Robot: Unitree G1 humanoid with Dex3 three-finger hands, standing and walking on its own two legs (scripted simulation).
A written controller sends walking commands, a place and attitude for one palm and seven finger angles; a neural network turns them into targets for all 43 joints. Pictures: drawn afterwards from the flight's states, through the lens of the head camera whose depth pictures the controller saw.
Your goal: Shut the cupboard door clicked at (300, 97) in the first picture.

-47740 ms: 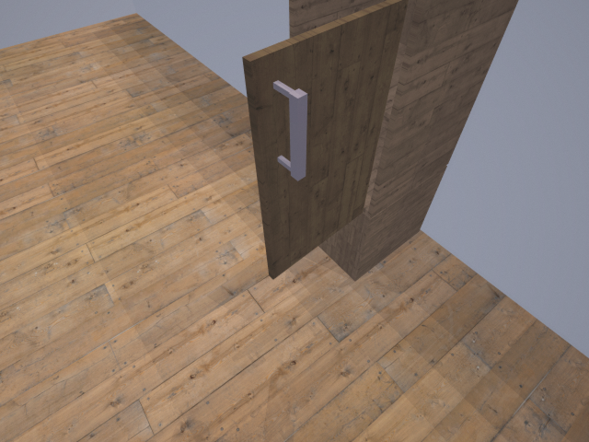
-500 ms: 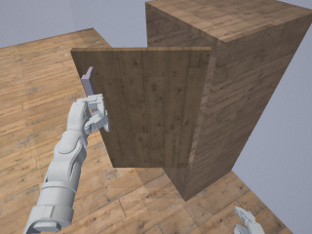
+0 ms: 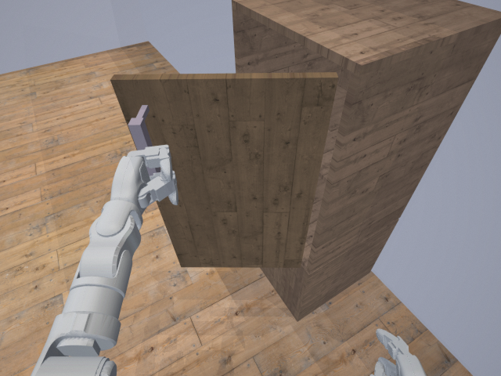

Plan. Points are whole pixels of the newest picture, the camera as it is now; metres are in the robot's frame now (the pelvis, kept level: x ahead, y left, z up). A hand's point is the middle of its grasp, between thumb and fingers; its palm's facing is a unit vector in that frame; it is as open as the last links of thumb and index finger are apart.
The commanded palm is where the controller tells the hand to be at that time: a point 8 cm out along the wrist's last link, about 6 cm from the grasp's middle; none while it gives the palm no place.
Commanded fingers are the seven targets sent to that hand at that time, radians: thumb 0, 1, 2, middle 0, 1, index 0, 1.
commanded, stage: push the door shut along its arc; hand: left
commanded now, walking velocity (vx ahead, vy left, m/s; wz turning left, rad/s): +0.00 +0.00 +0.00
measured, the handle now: (152, 153) +0.46 +0.20 +0.13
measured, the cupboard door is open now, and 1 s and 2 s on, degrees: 58 45 19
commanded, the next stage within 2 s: pull the fist back off the door in 1.70 s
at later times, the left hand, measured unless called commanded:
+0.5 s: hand (183, 157) +0.43 +0.13 +0.14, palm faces -0.15 -0.99 -0.04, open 3.1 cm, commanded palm +0.42 +0.18 +0.14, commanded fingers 0.00 0.90 0.90 -1.30 -1.50 -1.30 -1.50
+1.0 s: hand (206, 135) +0.49 +0.10 +0.14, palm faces -0.27 -0.96 -0.02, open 3.1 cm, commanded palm +0.49 +0.15 +0.14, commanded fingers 0.00 0.90 0.90 -1.30 -1.50 -1.30 -1.50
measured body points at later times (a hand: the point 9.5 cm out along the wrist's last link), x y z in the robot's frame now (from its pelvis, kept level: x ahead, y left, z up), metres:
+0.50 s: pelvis -0.01 +0.01 +0.00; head +0.02 +0.00 +0.44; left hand +0.43 +0.19 +0.15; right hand +0.08 -0.26 -0.12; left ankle +0.01 +0.10 -0.73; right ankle -0.02 -0.09 -0.73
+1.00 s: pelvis +0.00 +0.01 -0.01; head +0.06 +0.00 +0.43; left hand +0.50 +0.16 +0.15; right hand -0.01 -0.26 -0.13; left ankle +0.01 +0.10 -0.73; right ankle -0.02 -0.09 -0.73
